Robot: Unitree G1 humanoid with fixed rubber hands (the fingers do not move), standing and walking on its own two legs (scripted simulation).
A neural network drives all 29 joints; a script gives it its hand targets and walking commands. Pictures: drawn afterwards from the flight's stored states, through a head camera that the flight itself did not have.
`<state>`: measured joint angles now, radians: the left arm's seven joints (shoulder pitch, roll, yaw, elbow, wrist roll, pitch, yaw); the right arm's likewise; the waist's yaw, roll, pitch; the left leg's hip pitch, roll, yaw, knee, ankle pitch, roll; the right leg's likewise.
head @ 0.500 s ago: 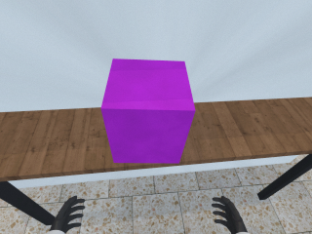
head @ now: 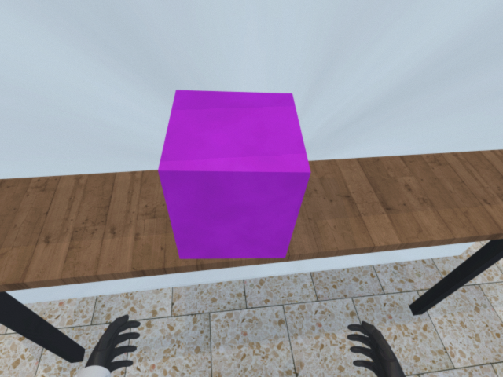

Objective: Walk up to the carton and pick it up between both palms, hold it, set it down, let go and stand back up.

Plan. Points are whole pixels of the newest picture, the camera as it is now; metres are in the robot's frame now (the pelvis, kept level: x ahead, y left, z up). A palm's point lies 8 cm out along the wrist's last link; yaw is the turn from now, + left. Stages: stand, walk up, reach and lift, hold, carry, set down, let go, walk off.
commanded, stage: let go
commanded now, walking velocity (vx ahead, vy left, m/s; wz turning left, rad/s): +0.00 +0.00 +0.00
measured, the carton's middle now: (233, 179) +0.45 +0.03 +0.04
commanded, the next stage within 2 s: stand in 0.10 s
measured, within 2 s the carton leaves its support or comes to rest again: neither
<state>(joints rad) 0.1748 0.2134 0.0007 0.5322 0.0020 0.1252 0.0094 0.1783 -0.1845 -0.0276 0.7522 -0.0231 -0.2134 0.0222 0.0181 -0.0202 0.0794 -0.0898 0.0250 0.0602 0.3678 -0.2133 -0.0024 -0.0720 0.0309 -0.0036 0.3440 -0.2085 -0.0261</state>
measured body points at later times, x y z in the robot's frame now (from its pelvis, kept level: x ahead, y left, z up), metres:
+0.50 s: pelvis -0.01 +0.01 -0.01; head +0.00 +0.01 +0.44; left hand +0.11 +0.24 -0.13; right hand +0.02 -0.26 -0.14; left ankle -0.01 +0.12 -0.75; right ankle -0.01 -0.10 -0.75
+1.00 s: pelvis -0.02 +0.02 -0.01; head -0.03 +0.02 +0.44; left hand +0.04 +0.25 -0.14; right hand -0.05 -0.23 -0.16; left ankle -0.01 +0.12 -0.75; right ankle -0.01 -0.10 -0.75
